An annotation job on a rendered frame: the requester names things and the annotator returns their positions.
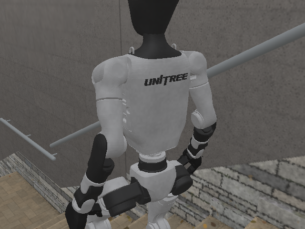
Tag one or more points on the left robot forearm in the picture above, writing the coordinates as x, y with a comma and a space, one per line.
99, 168

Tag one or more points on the robot right hand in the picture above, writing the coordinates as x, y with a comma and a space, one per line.
185, 158

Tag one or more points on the humanoid robot head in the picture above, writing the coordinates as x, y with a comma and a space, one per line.
150, 19

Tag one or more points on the left robot upper arm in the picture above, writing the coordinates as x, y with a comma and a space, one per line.
107, 78

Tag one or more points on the right robot upper arm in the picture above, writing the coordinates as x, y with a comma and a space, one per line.
200, 91

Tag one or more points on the robot left hand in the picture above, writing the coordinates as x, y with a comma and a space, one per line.
77, 220

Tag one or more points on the right robot forearm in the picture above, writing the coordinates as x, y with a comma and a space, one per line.
199, 140

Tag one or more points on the left robot thigh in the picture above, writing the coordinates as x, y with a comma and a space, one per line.
116, 198

